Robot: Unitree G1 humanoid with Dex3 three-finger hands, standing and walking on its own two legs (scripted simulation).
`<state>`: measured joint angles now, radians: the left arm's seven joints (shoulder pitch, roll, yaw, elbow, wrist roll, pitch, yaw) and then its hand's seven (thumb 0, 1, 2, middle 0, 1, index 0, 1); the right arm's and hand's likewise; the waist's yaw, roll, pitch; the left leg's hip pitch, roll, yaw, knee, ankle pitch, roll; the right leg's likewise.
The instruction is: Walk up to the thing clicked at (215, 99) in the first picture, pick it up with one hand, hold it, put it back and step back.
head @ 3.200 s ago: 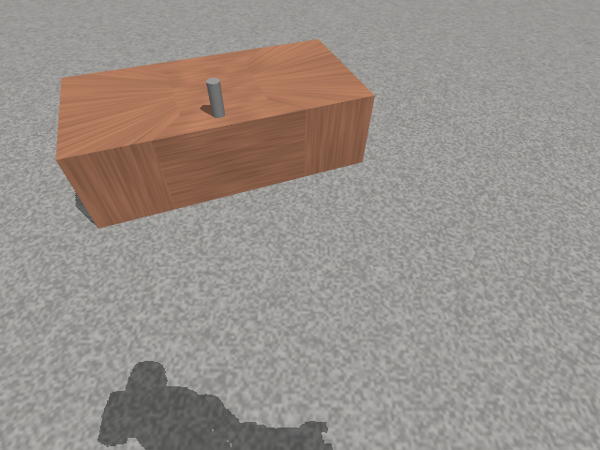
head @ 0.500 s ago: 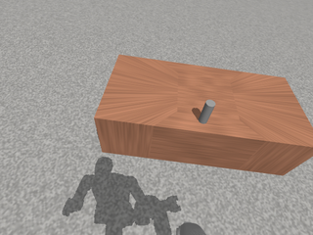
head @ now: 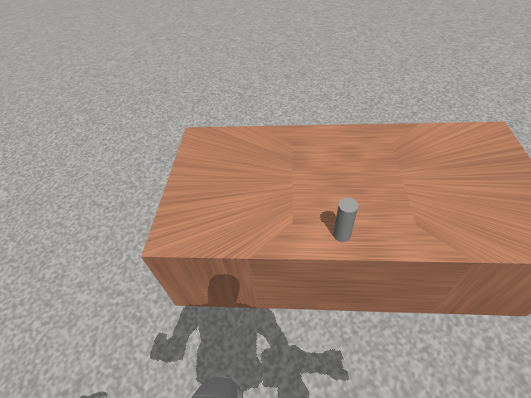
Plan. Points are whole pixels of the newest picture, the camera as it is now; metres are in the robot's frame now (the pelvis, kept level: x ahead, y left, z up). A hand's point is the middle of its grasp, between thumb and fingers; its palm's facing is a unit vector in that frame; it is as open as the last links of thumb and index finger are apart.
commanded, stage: walk up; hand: right
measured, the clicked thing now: (345, 221) +0.64 -0.18 -0.31
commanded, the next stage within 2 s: none
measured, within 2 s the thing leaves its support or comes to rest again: neither
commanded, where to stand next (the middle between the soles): +0.23 +0.02 m, yaw +0 degrees
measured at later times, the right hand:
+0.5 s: hand (415, 356) +0.22 -0.22 -0.12, palm faces -0.05 +0.90 -0.43, open 7.4 cm
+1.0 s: hand (412, 383) +0.19 -0.23 -0.17, palm faces -0.04 +0.95 -0.31, open 7.4 cm
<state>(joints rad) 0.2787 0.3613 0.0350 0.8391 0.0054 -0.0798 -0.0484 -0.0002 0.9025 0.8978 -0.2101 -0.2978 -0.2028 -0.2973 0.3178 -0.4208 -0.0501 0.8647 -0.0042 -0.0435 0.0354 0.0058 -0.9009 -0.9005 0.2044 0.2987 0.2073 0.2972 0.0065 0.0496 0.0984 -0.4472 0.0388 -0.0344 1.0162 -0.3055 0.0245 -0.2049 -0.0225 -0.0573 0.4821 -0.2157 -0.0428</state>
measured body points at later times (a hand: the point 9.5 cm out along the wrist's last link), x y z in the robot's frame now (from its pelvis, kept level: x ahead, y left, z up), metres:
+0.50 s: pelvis +0.12 +0.04 -0.01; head +0.15 +0.08 +0.44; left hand +0.16 +0.36 -0.14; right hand +0.22 -0.27 -0.09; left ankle +0.18 +0.14 -0.74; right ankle +0.15 -0.12 -0.68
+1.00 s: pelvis +0.13 +0.02 -0.01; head +0.14 +0.01 +0.44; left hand +0.23 +0.32 -0.13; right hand +0.19 -0.27 -0.15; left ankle +0.15 +0.15 -0.74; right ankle +0.20 -0.11 -0.74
